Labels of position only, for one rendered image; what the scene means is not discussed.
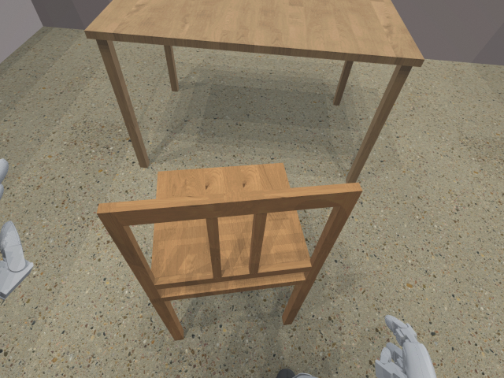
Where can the right robot hand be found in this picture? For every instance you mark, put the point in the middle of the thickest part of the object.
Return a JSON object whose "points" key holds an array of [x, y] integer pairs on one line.
{"points": [[413, 361]]}

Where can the chair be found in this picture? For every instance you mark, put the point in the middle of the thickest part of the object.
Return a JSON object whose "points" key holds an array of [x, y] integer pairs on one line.
{"points": [[225, 230]]}

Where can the left robot hand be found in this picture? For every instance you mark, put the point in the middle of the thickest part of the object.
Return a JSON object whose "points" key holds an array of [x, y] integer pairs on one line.
{"points": [[14, 268]]}

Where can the table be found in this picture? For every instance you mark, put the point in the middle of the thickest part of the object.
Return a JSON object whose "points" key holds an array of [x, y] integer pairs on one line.
{"points": [[348, 30]]}

